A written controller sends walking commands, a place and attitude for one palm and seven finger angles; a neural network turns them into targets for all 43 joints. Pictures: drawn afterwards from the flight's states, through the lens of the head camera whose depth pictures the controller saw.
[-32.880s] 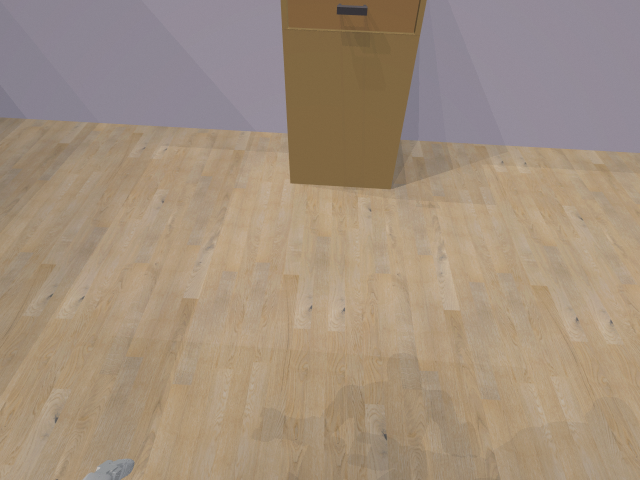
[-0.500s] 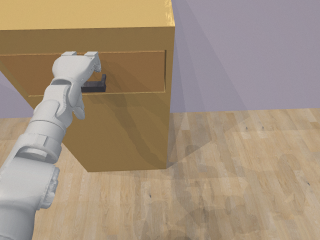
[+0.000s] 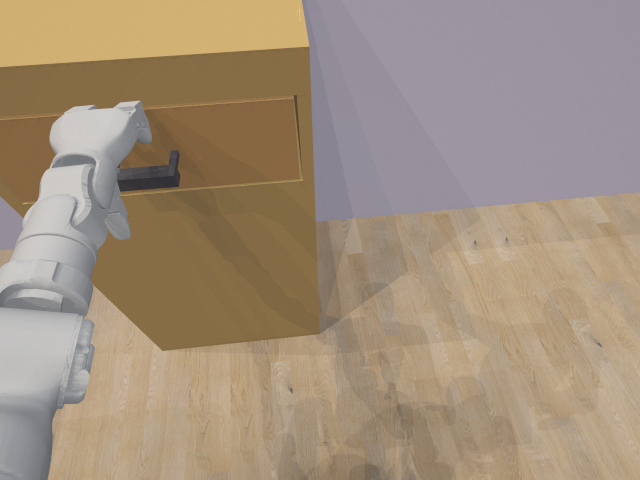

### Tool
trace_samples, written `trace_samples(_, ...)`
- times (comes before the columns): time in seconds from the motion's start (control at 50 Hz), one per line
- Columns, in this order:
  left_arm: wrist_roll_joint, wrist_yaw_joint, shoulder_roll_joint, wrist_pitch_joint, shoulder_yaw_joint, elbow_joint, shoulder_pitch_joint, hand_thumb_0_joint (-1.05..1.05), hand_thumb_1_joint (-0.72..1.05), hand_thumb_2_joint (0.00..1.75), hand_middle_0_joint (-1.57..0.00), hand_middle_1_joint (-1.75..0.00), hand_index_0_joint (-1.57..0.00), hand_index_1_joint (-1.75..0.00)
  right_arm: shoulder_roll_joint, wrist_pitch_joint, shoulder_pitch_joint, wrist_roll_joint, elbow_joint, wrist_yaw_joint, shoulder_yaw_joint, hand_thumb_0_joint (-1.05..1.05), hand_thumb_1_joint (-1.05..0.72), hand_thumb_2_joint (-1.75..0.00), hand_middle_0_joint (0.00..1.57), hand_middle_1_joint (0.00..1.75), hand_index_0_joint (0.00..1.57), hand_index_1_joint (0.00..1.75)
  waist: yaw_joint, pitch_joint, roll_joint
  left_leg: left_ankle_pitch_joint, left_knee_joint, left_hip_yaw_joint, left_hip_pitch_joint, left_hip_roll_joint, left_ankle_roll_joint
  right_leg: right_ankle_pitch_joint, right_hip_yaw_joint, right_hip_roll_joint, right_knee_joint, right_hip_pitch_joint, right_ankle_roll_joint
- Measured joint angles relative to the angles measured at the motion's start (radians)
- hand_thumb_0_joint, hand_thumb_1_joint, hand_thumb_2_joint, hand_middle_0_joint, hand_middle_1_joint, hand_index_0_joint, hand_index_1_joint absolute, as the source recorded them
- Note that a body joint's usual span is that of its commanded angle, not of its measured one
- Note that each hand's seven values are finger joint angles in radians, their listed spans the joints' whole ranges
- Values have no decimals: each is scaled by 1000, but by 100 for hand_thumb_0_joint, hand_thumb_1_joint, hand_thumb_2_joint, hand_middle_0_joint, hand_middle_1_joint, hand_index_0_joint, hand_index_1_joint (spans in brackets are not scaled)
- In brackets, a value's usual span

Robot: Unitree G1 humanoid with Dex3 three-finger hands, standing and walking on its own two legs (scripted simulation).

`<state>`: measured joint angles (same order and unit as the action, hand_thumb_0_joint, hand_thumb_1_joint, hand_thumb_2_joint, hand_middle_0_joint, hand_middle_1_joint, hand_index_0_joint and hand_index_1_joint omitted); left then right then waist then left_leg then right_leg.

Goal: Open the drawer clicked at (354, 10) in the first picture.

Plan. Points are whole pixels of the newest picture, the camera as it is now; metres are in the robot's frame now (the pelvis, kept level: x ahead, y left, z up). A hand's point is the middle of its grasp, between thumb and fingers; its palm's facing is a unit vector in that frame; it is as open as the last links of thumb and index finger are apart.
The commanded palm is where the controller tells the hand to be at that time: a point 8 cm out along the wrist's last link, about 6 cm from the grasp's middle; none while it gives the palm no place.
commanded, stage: re-aim the fingers above the handle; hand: left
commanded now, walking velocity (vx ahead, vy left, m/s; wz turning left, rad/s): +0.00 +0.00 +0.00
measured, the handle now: (143, 168) +0.55 +0.24 +0.06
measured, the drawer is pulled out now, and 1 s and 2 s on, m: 0.00 0.00 0.00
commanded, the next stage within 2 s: lower the fingers behind the handle in 0.58 s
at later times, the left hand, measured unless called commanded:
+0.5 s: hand (113, 165) +0.49 +0.24 +0.12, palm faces -0.07 +0.01 -1.00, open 13.7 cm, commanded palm +0.47 +0.24 +0.17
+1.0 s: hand (126, 180) +0.49 +0.24 +0.09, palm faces -0.12 -0.02 -0.99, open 13.7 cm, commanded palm +0.47 +0.24 +0.15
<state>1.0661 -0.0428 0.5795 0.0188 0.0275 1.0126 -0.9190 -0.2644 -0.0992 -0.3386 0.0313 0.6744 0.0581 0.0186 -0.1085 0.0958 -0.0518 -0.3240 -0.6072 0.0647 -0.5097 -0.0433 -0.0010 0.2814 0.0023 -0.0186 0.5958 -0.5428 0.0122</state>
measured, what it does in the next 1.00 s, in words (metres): stands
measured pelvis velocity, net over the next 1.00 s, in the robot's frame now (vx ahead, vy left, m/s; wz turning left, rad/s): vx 0.01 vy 0.01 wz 0.01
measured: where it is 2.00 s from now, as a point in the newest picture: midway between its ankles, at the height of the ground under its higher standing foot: outside the picture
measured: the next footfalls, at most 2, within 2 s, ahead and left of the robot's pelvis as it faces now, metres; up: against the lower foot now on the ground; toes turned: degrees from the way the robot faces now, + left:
none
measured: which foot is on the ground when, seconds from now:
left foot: down 0.00-1.00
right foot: down 0.00-1.00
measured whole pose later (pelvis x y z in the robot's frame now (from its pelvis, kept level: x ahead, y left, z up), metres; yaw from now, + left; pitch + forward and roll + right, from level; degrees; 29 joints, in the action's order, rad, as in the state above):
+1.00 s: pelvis +0.01 +0.01 +0.00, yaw +1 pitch +14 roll -1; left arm 1.05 -0.04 0.52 0.00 0.07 1.01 -0.92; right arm -0.26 -0.11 -0.33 0.02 0.69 0.04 0.03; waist -0.10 0.11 -0.05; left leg -0.35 -0.64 0.06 -0.53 -0.03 0.01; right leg 0.30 0.00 -0.01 0.61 -0.55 0.00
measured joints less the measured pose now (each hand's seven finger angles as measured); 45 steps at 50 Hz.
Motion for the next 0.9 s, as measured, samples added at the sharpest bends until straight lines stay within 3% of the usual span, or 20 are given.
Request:
trace_samples(0.12, -20, -3, -2, 71, 30, -110, 56, 0, -49, 30, -32, -121, -33, -120, -13, 13, -23, -5, 19, 3, 31, 1, -90, -90, 20, 30, 20, 30, 27, -11, 7, -3, -12, -20, -5, 2, 0, 3, -19, 3, -2, 9, 1)
trace_samples(0.18, -26, -26, -15, 80, 48, -110, 36, 0, -49, 30, -32, -120, -33, -120, -17, 17, -11, -5, 36, 0, 34, 1, -90, -90, 20, 30, 20, 30, 27, -11, 12, -6, -22, -32, -12, 7, 1, 8, -31, 8, 2, 11, 0)
trace_samples(0.32, -10, -65, -13, 6, 40, -34, -43, 0, -49, 30, -32, -120, -32, -120, -14, 25, 25, -8, 30, -17, 26, 1, -90, -90, 20, 30, 20, 30, 11, -1, 9, -9, -29, -26, -31, 11, 7, 7, -25, 12, 5, -9, -6)
trace_samples(0.48, -28, 9, -40, -29, 70, -32, -29, 0, -49, 30, -32, -120, -33, -122, 6, -3, 12, -5, 17, -23, 12, 1, -90, -90, 20, 30, 20, 30, 25, 23, -4, -16, -15, -11, -9, 17, 16, 11, -10, 17, -4, 7, -16)
trace_samples(0.58, -38, 30, -69, 27, 70, -95, 30, 0, -49, 30, -32, -120, -33, -121, 18, -9, 11, -9, 8, -22, 11, 1, -90, -90, 20, 30, 20, 30, 29, 13, 0, -24, -22, -10, 1, 18, 19, 18, -8, 19, 1, 16, -18)
trace_samples(0.68, -15, -37, -76, 76, 29, -143, 58, 0, -49, 30, -32, -120, -33, -120, 21, 0, 21, -17, 5, -25, 15, 1, -90, -90, 20, 30, 20, 30, 28, 1, 3, -30, -38, -9, -13, 19, 20, 22, -7, 20, 16, 3, -19)
trace_samples(0.78, 8, -111, -53, 4, 19, -73, -1, 0, -49, 30, -32, -120, -33, -120, 18, 9, 29, -17, 21, -39, 16, 1, -90, -90, 20, 30, 20, 30, 28, 1, 1, -28, -46, -13, -37, 19, 18, 22, -11, 20, 24, -19, -18)
trace_samples(0.9, -7, -57, -71, -65, 69, -16, -36, 0, -49, 30, -32, -120, -35, -123, 7, -10, 18, -13, 31, -40, 16, 1, -90, -90, 20, 30, 20, 30, 28, 20, -3, -21, -34, -15, -34, 19, 17, 17, -13, 19, 12, -17, -17)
